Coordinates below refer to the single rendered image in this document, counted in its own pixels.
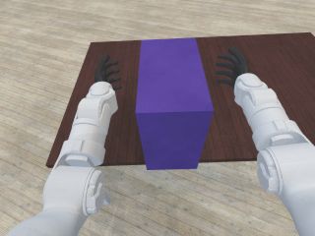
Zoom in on robot left hand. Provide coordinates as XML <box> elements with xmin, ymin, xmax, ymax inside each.
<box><xmin>94</xmin><ymin>54</ymin><xmax>122</xmax><ymax>90</ymax></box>

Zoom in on robot left forearm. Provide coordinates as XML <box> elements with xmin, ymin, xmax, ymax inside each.
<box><xmin>42</xmin><ymin>82</ymin><xmax>118</xmax><ymax>206</ymax></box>

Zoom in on table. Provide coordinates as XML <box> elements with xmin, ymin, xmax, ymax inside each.
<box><xmin>45</xmin><ymin>32</ymin><xmax>315</xmax><ymax>205</ymax></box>

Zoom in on robot right hand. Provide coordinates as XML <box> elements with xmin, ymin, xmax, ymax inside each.
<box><xmin>216</xmin><ymin>47</ymin><xmax>250</xmax><ymax>89</ymax></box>

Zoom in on carton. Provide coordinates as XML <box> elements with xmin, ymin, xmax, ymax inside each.
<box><xmin>135</xmin><ymin>37</ymin><xmax>215</xmax><ymax>170</ymax></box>

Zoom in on robot right forearm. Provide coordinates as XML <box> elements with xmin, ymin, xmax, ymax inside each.
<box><xmin>233</xmin><ymin>73</ymin><xmax>314</xmax><ymax>151</ymax></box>

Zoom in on left robot upper arm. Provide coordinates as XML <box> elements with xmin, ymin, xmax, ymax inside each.
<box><xmin>5</xmin><ymin>165</ymin><xmax>105</xmax><ymax>236</ymax></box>

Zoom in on right robot upper arm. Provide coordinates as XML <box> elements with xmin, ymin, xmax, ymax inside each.
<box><xmin>257</xmin><ymin>143</ymin><xmax>315</xmax><ymax>236</ymax></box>

